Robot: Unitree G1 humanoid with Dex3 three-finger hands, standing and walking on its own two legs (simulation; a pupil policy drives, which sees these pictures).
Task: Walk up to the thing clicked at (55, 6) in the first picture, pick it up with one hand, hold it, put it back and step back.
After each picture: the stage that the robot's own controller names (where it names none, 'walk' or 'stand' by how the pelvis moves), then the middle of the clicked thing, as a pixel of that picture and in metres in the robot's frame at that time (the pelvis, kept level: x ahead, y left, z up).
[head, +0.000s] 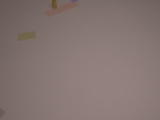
stand; (54, 4) +2.19 +0.46 -0.72
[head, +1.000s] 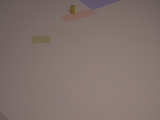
walk; (72, 9) +2.08 +0.19 -0.70
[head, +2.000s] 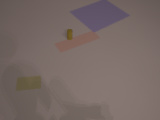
walk; (69, 34) +1.43 +0.14 -0.71
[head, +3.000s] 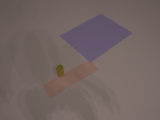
walk; (60, 71) +0.90 +0.21 -0.71
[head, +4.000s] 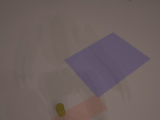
walk; (60, 110) +0.52 +0.23 -0.69
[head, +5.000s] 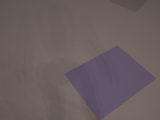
stand; out of the picture +0.34 +0.19 -0.71
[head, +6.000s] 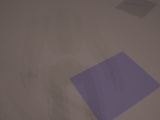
stand; out of the picture +0.35 +0.17 -0.72
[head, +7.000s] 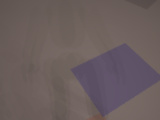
stand; out of the picture +0.37 +0.17 -0.72
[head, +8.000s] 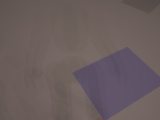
walk; out of the picture +0.37 +0.17 -0.71
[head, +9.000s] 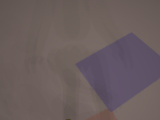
rise first; out of the picture +0.32 +0.18 -0.70
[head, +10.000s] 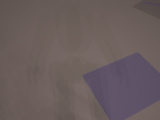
stand; out of the picture +0.37 +0.11 -0.72
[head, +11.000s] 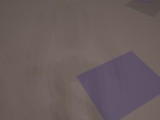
stand; out of the picture +0.35 +0.14 -0.72
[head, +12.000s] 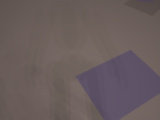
stand; out of the picture +0.34 +0.14 -0.72
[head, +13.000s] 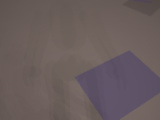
go down; out of the picture +0.33 +0.15 -0.72
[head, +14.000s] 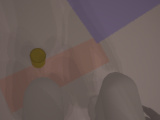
go down; (38, 58) +0.44 +0.14 -0.31
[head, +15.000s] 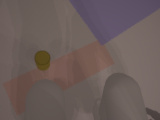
close in; (42, 61) +0.44 +0.13 -0.30
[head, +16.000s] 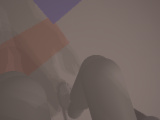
close in; out of the picture +0.44 +0.17 -0.24
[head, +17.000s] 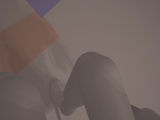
close; out of the picture +0.44 +0.18 -0.24
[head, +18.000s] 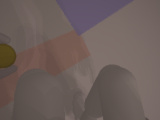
lift; (0, 57) +0.37 +0.22 -0.17
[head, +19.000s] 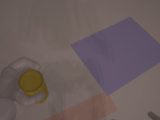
lift; (35, 88) +0.31 +0.16 +0.02
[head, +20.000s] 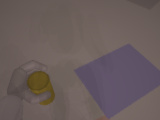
hold; (42, 89) +0.31 +0.15 +0.03
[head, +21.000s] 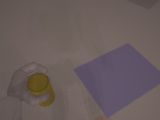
hold; (42, 90) +0.31 +0.16 +0.02
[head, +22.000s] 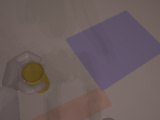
crouch; (37, 79) +0.36 +0.16 -0.04
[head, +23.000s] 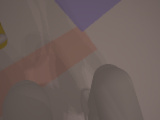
lower; out of the picture +0.48 +0.21 -0.11
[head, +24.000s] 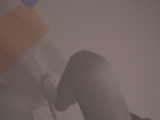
lower; out of the picture +0.46 +0.20 -0.25
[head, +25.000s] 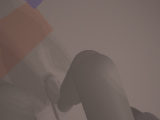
lower; out of the picture +0.45 +0.20 -0.24
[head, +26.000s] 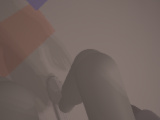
lower; out of the picture +0.45 +0.20 -0.24
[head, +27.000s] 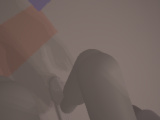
lower; out of the picture +0.45 +0.20 -0.23
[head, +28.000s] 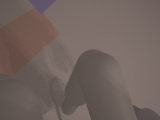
open; out of the picture +0.43 +0.18 -0.23
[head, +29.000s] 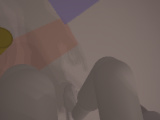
stand; out of the picture +0.43 +0.17 -0.23
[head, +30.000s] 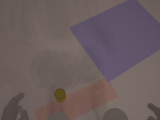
stand; (60, 95) +0.39 +0.12 -0.54
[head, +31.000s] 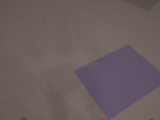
stand; out of the picture +0.36 +0.13 -0.67
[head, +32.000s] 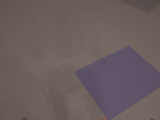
stand; out of the picture +0.36 +0.13 -0.67
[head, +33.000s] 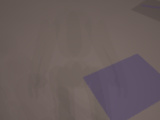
stand; out of the picture +0.37 +0.12 -0.72
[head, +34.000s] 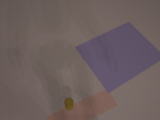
walk; (69, 104) +0.43 +0.07 -0.71
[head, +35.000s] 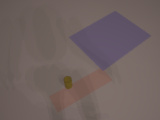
walk; (68, 82) +0.67 +0.16 -0.69
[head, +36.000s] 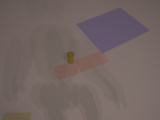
stand; (70, 57) +0.99 +0.14 -0.70
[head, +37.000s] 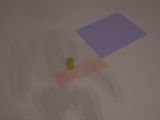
stand; (70, 63) +0.98 +0.15 -0.72
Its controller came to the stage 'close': yes
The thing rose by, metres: 0.74
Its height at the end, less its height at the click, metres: +0.00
